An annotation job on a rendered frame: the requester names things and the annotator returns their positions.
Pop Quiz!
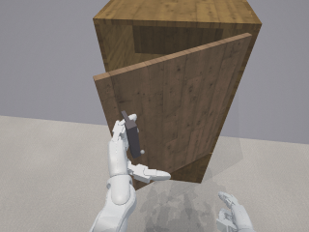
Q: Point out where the left robot forearm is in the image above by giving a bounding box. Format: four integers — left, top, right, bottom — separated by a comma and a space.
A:
89, 174, 137, 232

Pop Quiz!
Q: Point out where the right robot hand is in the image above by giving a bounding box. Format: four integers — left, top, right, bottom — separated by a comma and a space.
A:
216, 191, 254, 232

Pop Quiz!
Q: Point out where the cupboard door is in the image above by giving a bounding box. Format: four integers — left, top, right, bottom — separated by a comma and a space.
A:
93, 33, 253, 191

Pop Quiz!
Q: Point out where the handle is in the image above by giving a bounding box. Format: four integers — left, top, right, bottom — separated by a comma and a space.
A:
121, 111, 141, 159

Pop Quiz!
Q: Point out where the left robot hand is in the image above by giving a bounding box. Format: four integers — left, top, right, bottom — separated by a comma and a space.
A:
107, 114, 171, 184

